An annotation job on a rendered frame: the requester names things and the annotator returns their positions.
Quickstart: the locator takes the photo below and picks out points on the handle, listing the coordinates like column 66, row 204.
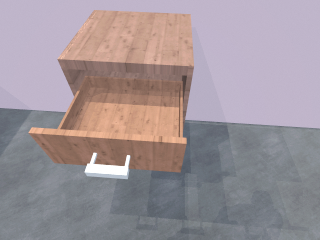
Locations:
column 107, row 171

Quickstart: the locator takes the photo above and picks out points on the drawer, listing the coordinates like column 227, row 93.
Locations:
column 115, row 117

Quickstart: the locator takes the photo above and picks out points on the cabinet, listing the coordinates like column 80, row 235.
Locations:
column 130, row 44

